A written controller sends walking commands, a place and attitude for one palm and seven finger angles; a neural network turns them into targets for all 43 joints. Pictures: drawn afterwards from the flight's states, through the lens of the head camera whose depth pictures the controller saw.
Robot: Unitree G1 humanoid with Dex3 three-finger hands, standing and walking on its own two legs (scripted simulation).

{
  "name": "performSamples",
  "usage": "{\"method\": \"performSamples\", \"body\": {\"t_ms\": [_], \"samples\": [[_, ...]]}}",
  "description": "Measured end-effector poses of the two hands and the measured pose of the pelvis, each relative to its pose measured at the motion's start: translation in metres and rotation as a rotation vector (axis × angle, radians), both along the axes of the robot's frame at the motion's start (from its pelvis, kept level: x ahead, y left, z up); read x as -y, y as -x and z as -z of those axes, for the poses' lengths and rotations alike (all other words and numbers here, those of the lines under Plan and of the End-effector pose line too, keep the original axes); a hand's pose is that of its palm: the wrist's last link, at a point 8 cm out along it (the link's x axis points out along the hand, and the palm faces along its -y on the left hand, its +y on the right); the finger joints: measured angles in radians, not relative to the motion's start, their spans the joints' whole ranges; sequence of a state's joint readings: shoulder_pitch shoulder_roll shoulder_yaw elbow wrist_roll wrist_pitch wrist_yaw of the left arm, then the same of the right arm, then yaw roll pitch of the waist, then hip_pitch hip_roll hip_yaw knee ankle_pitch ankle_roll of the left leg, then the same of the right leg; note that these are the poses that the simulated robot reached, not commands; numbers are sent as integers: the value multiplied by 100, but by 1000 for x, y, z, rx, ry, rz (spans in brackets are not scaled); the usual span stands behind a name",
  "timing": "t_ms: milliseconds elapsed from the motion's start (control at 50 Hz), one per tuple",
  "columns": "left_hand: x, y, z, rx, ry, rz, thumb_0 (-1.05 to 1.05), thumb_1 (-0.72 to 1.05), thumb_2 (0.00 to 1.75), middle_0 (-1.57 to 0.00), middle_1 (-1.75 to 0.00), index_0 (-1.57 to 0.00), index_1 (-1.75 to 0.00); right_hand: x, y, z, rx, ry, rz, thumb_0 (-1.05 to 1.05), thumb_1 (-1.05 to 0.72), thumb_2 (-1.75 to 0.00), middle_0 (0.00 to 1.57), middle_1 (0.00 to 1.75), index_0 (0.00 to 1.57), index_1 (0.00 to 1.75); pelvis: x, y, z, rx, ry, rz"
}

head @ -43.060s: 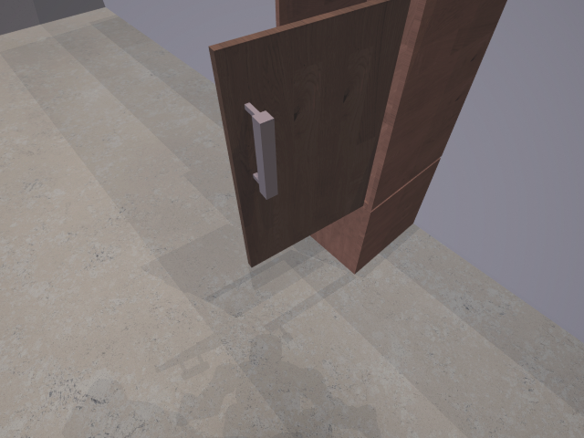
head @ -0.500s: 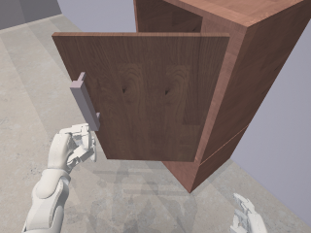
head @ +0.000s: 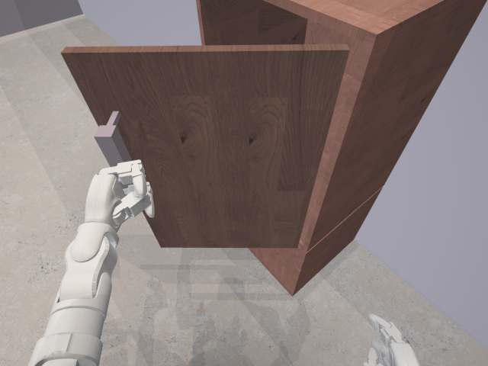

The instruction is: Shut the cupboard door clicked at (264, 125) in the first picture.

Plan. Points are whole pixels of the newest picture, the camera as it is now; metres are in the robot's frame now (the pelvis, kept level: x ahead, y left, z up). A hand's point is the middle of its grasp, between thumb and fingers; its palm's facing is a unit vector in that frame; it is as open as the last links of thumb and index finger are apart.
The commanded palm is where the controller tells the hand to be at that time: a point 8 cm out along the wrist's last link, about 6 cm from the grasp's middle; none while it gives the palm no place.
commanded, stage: bring the fist close to the handle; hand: left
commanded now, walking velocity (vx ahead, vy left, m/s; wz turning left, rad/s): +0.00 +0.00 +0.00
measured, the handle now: (127, 160) +0.44 +0.24 +0.09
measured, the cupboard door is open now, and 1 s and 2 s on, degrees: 50 42 26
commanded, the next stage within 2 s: push the door shut along its arc in 0.30 s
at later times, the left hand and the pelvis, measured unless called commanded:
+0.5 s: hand (145, 199) +0.35 +0.18 +0.09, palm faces +0.02 -1.00 -0.04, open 3.1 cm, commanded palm +0.33 +0.23 +0.09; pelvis +0.00 +0.00 +0.00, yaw +0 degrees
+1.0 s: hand (161, 166) +0.42 +0.17 +0.10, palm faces -0.12 -0.99 -0.04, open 3.1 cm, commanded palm +0.41 +0.21 +0.09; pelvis +0.00 +0.01 -0.01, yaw +0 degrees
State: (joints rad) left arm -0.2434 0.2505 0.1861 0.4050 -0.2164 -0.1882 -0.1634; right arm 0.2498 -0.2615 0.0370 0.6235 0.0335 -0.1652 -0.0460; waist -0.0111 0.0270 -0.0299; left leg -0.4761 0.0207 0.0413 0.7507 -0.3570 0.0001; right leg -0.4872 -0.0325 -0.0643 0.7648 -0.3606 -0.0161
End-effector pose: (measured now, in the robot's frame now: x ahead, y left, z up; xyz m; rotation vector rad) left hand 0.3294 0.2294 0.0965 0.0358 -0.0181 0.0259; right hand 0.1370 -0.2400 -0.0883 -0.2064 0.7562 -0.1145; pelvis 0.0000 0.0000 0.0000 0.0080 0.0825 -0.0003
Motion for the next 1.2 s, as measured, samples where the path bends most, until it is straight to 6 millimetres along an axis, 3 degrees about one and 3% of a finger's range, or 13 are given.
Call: {"method": "performSamples", "body": {"t_ms": [220,480,660,800,1020,1200], "samples": [[3,-1,3,3,0,2,2,90,90,-130,-150,-130,-150,5,9,3,-39,2,26,1,-91,-90,20,30,20,30,-1,-4,-1,-8,-1,6],[-1,4,-1,19,-4,5,2,90,90,-130,-150,-130,-150,-2,-5,-1,-5,-7,9,1,-91,-90,20,30,20,30,-3,-5,-2,-3,3,1],[5,-23,-1,-2,-13,59,2,90,90,-130,-150,-130,-150,-3,-5,1,-17,11,3,1,-91,-90,20,30,21,30,-3,0,1,-9,5,-10],[0,-47,-3,-23,-13,88,2,90,90,-130,-150,-130,-150,3,15,8,-82,23,30,1,-91,-90,20,30,21,30,-3,2,2,-29,7,-10],[8,-78,-1,-33,-15,155,2,90,90,-130,-150,-130,-150,15,61,20,-217,48,97,1,-91,-90,20,30,21,30,-6,4,6,-64,9,-5],[28,-111,0,-46,3,225,2,90,90,-130,-150,-130,-150,18,90,27,-296,54,147,1,-91,-90,20,30,21,30,-8,5,10,-102,10,7]]}}
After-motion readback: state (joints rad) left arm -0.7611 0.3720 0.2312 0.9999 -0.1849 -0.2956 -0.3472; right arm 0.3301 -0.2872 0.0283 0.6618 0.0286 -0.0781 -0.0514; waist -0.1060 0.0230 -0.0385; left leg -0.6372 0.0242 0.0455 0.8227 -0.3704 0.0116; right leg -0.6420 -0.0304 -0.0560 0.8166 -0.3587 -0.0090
